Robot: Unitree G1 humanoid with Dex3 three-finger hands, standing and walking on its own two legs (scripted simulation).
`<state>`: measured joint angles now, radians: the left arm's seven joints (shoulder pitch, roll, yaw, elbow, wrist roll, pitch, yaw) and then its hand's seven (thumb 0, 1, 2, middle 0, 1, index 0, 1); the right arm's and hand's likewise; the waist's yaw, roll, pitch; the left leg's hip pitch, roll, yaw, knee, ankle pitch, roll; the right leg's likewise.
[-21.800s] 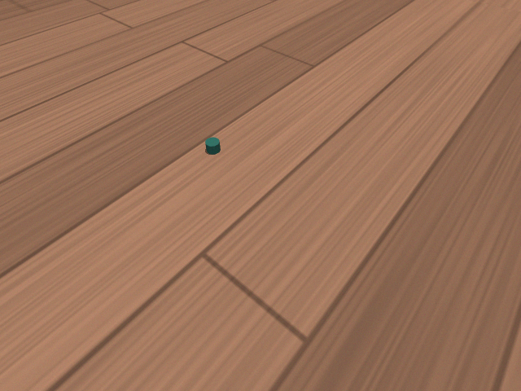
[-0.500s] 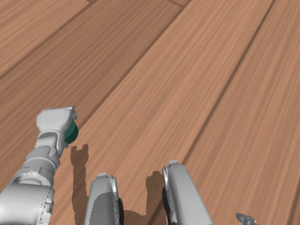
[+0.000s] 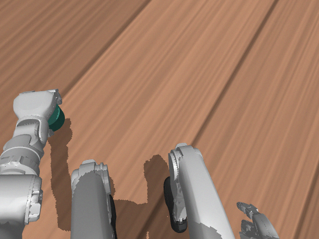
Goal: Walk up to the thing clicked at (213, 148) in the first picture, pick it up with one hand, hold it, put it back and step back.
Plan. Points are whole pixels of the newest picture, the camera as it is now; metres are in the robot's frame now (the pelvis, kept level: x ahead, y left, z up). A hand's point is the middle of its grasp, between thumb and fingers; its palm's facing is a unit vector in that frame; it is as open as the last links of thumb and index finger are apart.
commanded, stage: crouch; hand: left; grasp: from above
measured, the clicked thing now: (46, 115) +0.46 +0.24 -0.19
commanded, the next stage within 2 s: lower in 0.64 s
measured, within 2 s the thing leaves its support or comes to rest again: neither
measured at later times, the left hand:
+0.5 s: hand (54, 121) +0.45 +0.23 -0.23, palm faces -0.45 -0.02 -0.89, open 10.3 cm
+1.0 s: hand (59, 122) +0.46 +0.23 -0.28, palm faces -0.47 -0.04 -0.88, open 10.2 cm
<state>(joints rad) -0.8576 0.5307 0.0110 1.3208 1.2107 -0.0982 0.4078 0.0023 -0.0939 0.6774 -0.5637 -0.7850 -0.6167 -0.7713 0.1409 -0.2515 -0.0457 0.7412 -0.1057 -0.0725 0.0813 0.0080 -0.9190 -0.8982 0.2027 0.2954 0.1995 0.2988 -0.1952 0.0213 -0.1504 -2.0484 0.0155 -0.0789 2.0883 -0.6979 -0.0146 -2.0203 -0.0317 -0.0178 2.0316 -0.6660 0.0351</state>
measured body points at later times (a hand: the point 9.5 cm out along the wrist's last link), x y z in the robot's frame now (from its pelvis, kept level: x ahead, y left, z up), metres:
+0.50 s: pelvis -0.01 +0.00 -0.07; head +0.22 +0.03 +0.32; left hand +0.47 +0.23 -0.18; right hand +0.02 -0.28 -0.18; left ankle +0.07 +0.13 -0.40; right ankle +0.09 -0.14 -0.40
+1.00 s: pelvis -0.01 +0.00 -0.10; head +0.24 +0.05 +0.28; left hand +0.48 +0.23 -0.23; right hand +0.02 -0.28 -0.20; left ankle +0.07 +0.13 -0.40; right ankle +0.09 -0.14 -0.40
